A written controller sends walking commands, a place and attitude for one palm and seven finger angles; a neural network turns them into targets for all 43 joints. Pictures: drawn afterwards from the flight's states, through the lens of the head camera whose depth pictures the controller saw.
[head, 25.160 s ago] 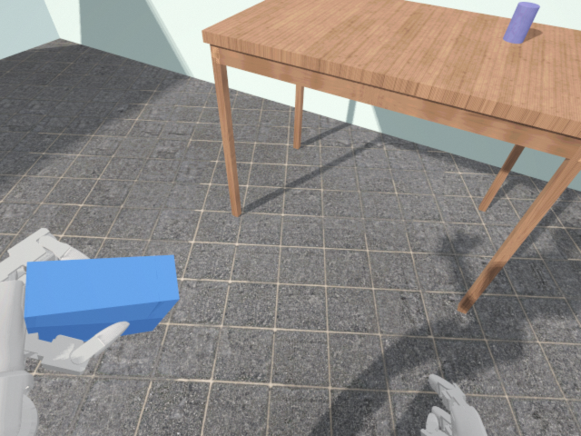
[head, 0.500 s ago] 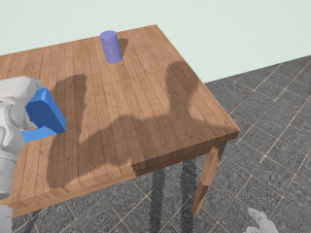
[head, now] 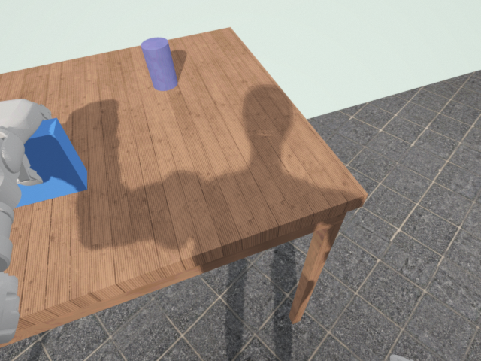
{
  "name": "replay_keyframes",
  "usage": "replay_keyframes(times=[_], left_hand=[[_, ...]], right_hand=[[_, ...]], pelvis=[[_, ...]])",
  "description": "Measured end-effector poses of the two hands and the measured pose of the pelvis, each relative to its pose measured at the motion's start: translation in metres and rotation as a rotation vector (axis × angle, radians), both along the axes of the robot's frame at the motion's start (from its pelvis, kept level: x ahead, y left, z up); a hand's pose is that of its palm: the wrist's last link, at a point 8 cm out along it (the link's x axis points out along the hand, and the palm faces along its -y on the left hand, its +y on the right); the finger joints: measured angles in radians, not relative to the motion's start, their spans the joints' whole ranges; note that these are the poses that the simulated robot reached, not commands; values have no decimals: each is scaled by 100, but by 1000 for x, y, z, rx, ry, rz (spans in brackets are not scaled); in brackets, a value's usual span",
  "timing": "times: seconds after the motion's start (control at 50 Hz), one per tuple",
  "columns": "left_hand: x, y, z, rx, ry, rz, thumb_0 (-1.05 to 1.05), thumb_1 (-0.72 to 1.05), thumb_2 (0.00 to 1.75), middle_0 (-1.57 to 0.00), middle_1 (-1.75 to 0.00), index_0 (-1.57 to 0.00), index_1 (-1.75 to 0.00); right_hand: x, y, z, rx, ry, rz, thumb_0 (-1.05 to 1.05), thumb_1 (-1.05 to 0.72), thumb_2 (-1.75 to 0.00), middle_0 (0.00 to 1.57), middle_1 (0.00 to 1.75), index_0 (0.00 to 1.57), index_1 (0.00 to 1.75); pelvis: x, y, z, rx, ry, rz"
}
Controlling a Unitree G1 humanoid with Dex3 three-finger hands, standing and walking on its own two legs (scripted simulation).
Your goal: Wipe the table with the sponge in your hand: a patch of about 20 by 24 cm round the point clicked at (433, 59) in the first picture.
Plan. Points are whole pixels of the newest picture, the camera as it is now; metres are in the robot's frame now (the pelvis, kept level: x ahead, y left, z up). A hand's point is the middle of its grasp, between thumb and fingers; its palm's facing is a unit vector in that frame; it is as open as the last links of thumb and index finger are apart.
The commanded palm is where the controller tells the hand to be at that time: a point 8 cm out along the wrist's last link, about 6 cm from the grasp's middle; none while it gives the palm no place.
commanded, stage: wipe forward along the first lane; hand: left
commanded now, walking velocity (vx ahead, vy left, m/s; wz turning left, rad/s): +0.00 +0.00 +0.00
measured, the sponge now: (36, 174) +0.38 +0.37 +0.12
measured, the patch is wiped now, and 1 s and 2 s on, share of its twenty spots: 0.45 0.60 0.70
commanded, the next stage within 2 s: slide across to the middle lane in 0.06 s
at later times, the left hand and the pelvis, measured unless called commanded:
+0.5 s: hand (45, 135) +0.42 +0.35 +0.16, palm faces -0.04 +0.04 -1.00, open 9.4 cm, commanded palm +0.40 +0.33 +0.22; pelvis +0.01 +0.01 +0.00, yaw +0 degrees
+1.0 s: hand (82, 128) +0.44 +0.30 +0.16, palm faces -0.01 +0.02 -1.00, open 9.4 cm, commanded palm +0.40 +0.29 +0.21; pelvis +0.03 +0.01 +0.00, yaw +1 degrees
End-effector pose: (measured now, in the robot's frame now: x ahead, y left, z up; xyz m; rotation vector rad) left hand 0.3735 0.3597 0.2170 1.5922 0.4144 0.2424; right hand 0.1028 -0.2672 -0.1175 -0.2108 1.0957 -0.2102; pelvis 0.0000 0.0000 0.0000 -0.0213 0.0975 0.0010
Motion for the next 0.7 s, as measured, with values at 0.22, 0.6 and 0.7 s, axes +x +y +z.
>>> replay_keyframes(times=[0.22, 0.6, 0.7], left_hand=[[17, 7, 0, 8, 16, -5, 1, -48, 112, -82, -138, -81, -141], [38, -34, -1, -2, -91, -88, 0, -47, 112, -80, -140, -80, -143], [44, -46, -1, 3, -105, -85, 0, -48, 112, -80, -139, -80, -143]], right_hand=[[-18, -5, 0, -22, 49, -29, 1, -90, -90, 20, 30, 20, 30], [47, 31, 6, 40, -69, 52, 1, -90, -90, 20, 30, 20, 30], [77, 44, 11, 65, -136, 97, 1, -90, -90, 20, 30, 20, 30]], pelvis=[[1, 3, 0, -3, 23, -5], [19, 16, 3, 0, 1, 10], [23, 17, 3, 1, 2, 10]])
